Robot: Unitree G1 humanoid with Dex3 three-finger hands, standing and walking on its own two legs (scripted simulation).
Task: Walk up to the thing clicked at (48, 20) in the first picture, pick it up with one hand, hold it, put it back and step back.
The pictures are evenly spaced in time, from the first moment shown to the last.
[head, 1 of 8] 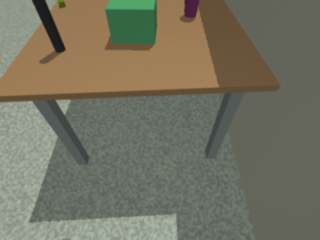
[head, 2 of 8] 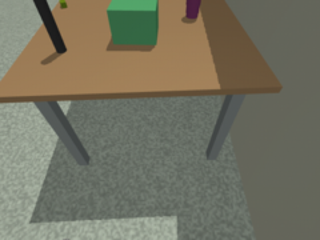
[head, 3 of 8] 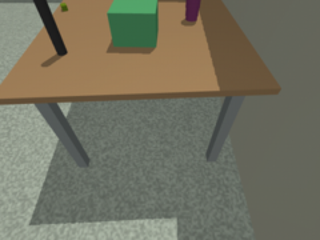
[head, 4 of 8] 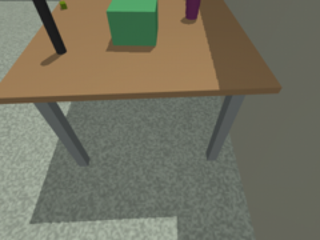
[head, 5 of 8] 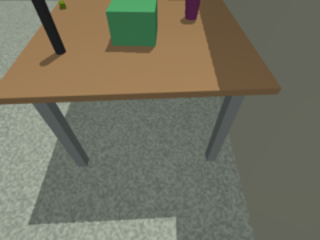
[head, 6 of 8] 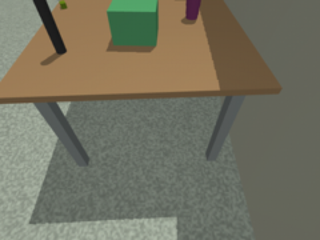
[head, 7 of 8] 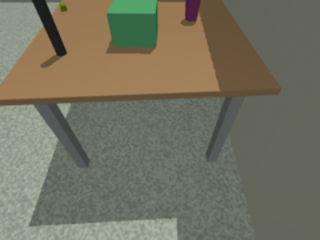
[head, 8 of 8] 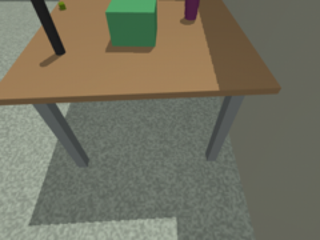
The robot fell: no
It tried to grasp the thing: no
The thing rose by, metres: 0.00
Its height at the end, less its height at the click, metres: +0.00
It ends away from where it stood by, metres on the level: 0.00
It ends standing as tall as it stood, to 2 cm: yes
